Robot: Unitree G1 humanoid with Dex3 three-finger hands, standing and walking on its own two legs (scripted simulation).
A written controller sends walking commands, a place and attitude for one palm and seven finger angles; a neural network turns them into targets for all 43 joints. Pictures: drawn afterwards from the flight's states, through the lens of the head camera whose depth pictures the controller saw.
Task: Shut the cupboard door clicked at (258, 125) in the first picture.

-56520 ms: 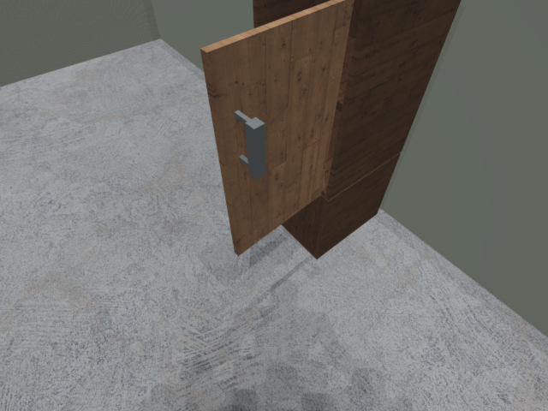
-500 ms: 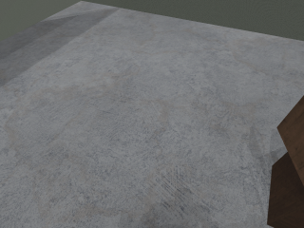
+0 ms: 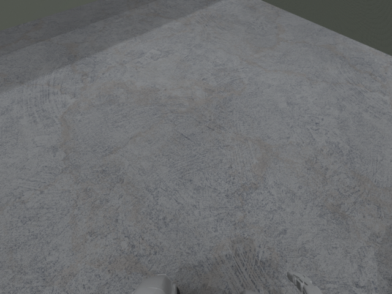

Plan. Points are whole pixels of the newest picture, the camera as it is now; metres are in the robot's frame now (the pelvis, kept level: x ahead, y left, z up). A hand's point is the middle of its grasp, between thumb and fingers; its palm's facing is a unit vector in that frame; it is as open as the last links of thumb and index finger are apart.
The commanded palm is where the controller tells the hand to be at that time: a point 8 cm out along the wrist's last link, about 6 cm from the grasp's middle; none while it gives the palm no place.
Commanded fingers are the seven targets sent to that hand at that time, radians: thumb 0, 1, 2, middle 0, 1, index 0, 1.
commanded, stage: walk to a spot facing it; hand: left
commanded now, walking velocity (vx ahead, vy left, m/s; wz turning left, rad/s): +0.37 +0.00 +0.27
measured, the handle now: out of the picture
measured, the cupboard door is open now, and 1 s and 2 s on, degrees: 23 23 23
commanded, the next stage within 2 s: turn to face it in 0.60 s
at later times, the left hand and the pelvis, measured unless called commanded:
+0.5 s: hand (142, 239) +0.24 +0.15 -0.13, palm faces +0.23 -0.95 -0.23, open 7.2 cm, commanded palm none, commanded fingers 0.00 0.90 0.90 -0.20 -0.30 -0.20 -0.30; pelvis +0.21 -0.04 +0.03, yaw +11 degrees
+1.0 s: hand (124, 209) +0.32 +0.22 -0.16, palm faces +0.35 -0.92 -0.17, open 7.4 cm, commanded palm none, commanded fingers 0.00 0.90 0.90 -0.20 -0.30 -0.20 -0.30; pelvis +0.36 +0.05 +0.02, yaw +15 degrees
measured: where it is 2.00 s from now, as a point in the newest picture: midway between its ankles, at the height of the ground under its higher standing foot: (183, 239)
